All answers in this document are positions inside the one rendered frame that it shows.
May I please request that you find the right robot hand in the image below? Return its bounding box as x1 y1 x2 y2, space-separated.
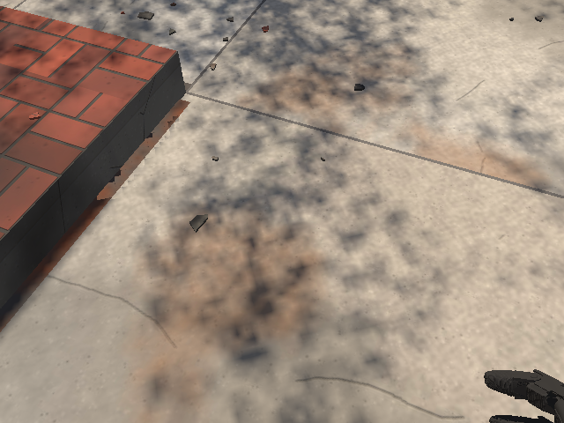
484 369 564 423

